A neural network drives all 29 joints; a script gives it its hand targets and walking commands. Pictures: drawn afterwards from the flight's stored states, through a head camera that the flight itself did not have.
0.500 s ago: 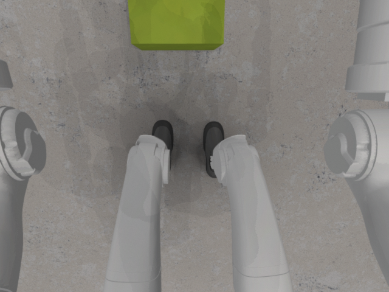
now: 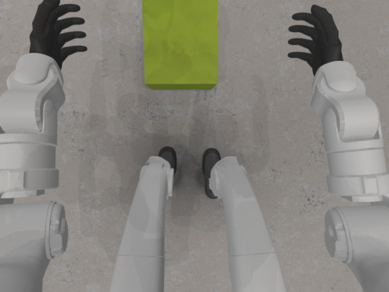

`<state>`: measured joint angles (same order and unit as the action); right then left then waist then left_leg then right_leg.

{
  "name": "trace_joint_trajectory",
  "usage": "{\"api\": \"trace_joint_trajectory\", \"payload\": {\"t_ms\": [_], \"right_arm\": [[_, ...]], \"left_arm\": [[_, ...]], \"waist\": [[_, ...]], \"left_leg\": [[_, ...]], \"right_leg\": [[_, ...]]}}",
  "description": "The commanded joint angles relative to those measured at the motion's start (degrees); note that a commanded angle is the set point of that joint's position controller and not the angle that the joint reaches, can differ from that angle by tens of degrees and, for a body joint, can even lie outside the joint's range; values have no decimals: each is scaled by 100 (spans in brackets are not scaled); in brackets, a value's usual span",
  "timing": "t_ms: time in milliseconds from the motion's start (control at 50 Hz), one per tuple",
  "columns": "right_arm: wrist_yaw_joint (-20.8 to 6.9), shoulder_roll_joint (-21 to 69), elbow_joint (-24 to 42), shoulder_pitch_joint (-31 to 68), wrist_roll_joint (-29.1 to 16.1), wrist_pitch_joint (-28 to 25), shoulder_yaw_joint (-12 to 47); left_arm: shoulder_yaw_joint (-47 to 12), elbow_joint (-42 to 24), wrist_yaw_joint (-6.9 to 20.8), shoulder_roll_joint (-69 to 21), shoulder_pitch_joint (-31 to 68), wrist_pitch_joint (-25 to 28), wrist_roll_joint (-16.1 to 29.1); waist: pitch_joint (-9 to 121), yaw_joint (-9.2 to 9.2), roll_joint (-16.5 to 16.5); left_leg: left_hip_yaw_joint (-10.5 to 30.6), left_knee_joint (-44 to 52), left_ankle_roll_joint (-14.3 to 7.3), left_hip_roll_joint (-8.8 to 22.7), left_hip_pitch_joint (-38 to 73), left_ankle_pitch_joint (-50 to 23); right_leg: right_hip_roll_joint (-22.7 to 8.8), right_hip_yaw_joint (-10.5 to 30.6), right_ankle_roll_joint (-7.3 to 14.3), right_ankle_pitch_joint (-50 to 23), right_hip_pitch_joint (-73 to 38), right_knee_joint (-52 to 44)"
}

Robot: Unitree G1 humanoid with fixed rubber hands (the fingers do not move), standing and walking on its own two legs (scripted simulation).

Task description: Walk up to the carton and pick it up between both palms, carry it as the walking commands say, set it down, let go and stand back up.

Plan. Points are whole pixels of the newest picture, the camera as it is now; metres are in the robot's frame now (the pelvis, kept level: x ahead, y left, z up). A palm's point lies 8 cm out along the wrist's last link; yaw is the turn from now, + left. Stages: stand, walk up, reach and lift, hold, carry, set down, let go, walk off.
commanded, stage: let go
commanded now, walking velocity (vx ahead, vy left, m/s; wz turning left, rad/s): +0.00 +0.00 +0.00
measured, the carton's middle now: (180, 49) +0.60 +0.04 -0.58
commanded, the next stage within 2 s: stand in 1.10 s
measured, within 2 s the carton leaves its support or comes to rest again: neither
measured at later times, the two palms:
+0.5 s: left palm (21, 198) +0.28 +0.22 +0.00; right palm out of the picture +0.29 -0.24 +0.00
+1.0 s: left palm (4, 242) +0.25 +0.22 +0.03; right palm out of the picture +0.25 -0.25 +0.04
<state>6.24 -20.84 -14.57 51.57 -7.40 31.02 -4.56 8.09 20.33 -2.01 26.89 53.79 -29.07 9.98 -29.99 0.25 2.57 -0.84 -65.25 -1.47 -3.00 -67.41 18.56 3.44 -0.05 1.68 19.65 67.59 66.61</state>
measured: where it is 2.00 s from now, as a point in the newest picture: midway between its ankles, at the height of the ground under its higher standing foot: (189, 181)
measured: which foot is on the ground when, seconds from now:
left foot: down 0.00-1.00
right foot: down 0.00-1.00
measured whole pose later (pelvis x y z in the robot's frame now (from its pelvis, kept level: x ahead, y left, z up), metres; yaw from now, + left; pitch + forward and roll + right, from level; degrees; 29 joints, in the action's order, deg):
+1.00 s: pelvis +0.08 -0.01 +0.09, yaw +0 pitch -6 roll +1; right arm -3.6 -14.2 -19.5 -11.7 -0.5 9.0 -0.9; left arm 3.3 18.1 4.0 12.7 -13.2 -9.2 0.1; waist -11.9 0.5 2.6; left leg 1.0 -36.4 -0.7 -3.0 -12.5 17.5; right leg 3.4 0.6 3.6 19.3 13.1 38.9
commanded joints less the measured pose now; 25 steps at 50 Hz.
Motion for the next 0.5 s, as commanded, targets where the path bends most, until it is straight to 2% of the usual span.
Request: {"api": "trace_joint_trajectory", "payload": {"t_ms": [0, 20, 40, 60, 80, 100, 140, 160, 180, 200, 220, 260, 280, 300, 320, 340, 360, 380, 400, 420, 440, 480], "right_arm": [[-115, -827, 1662, 81, -185, -181, -246], [-133, -702, 1767, -355, -137, -214, -218], [-192, -569, 1880, -929, -121, -308, -122], [-213, -393, 1703, -1012, -130, -351, -102], [-271, -251, 1248, -1503, -15, -410, -160], [-311, -52, 1197, -1581, -49, -507, -108], [-342, 215, 1348, -2072, 42, -764, -89], [-378, 286, 844, -2245, 181, -861, -142], [-409, 336, 952, -2687, 252, -981, -102], [-452, 266, 560, -2648, 342, -1069, -116], [-489, 335, 356, -3010, 382, -1171, 21], [-553, 280, 256, -3112, 514, -1354, 42], [-597, 377, 144, -3550, 592, -1435, 13], [-613, 361, -34, -3281, 616, -1527, -25], [-643, 508, 130, -3819, 585, -1636, 101], [-657, 509, -143, -4183, 651, -1716, 26], [-667, 557, -70, -4425, 717, -1794, 64], [-699, 630, -150, -4429, 630, -1844, 127], [-708, 697, -70, -5041, 696, -1889, 152], [-748, 684, -46, -4953, 653, -1969, 145], [-737, 679, 149, -5022, 656, -2020, 160], [-753, 585, 480, -5214, 760, -2168, 49]], "left_arm": [[219, -1661, 141, 1002, 329, 215, -187], [215, -1464, 197, 865, -360, 219, -240], [210, -1783, 227, 742, -867, 334, -303], [382, -1745, 239, 768, -1057, 420, -453], [363, -1571, 283, 625, -1385, 487, -528], [312, -1342, 329, 516, -1690, 590, -559], [235, -1614, 418, 277, -2191, 840, -641], [172, -1236, 429, 110, -2310, 915, -674], [164, -1407, 461, 42, -2749, 1033, -788], [98, -1033, 456, -29, -2814, 1087, -824], [155, -906, 484, -139, -3147, 1162, -983], [47, -792, 544, -247, -3370, 1309, -972], [22, -707, 579, -386, -3740, 1362, -1005], [62, -357, 587, -337, -3649, 1395, -1029], [-9, -566, 625, -426, -4098, 1492, -1077], [21, -467, 613, -460, -4329, 1528, -1169], [12, -662, 626, -479, -4611, 1611, -1210], [-29, -684, 636, -519, -4563, 1668, -1200], [-123, -749, 641, -708, -5048, 1709, -1165], [4, -940, 655, -638, -4984, 1767, -1311], [-104, -920, 688, -679, -5130, 1838, -1203], [-86, -1095, 733, -699, -5522, 1940, -1313]], "waist": [[12168, 96, -644], [11997, 187, -677], [11930, 170, -655], [11396, 379, -624], [10829, 301, -668], [10219, 357, -519], [9980, 308, -447], [9167, 216, -490], [9054, 234, -468], [8311, 287, -534], [7680, 302, -578], [6821, 203, -459], [6622, 105, -330], [5778, 88, -314], [5903, 65, -249], [5563, -11, -208], [5592, 0, -190], [5279, 47, -328], [5328, -76, -226], [5234, 36, -358], [5066, -36, -210], [4923, 1, -275]], "left_leg": [[446, 1060, 165, 81, 5636, -2358], [419, 1207, 153, 93, 5714, -2183], [400, 1281, 171, 95, 5846, -2141], [374, 1412, 182, 105, 5685, -1967], [364, 1554, 175, 114, 5553, -1587], [380, 1685, 148, 159, 5377, -1241], [332, 1807, 99, 135, 5478, -1165], [337, 1904, 91, 139, 5165, -894], [301, 2048, 85, 101, 5269, -751], [320, 2164, 114, 140, 5096, -442], [257, 2263, 101, 122, 4836, -197], [258, 2457, 40, 142, 4659, 401], [244, 2543, 45, 142, 4667, 480], [283, 2623, 22, 171, 4559, 803], [294, 2642, 40, 133, 4920, 593], [279, 2650, 57, 108, 5054, 548], [244, 2759, 92, 41, 5232, 484], [332, 2792, 106, 88, 5410, 512], [267, 2778, 82, 19, 5806, 269], [306, 2852, 153, 22, 5798, 214], [289, 2900, 90, 5, 6052, 280], [219, 3075, 130, -63, 6227, 45]], "right_leg": [[26, 234, -162, -1616, -3878, -1221], [-22, 256, -152, -1532, -4116, -1338], [-30, 222, -141, -1505, -4298, -1428], [-53, 218, -184, -1386, -4215, -1489], [-121, 250, -148, -1134, -4219, -1676], [-123, 219, -157, -883, -4113, -1793], [-129, 234, -129, -990, -4444, -1978], [-147, 239, -116, -743, -4148, -2090], [-161, 243, -116, -672, -4438, -2210], [-186, 273, -113, -306, -4151, -2330], [-236, 299, -88, -92, -3998, -2455], [-273, 306, -60, 472, -4059, -2680], [-281, 251, -63, 587, -4159, -2778], [-317, 230, -56, 997, -3694, -2881], [-363, 235, -24, 940, -3911, -3080], [-424, 292, 15, 1052, -3854, -3253], [-422, 277, 27, 994, -4138, -3402], [-477, 263, 41, 1078, -3937, -3446], [-531, 300, 92, 970, -4084, -3621], [-515, 333, 80, 892, -4107, -3663], [-534, 343, 75, 899, -4201, -3755], [-526, 362, 54, 592, -4551, -3992]]}}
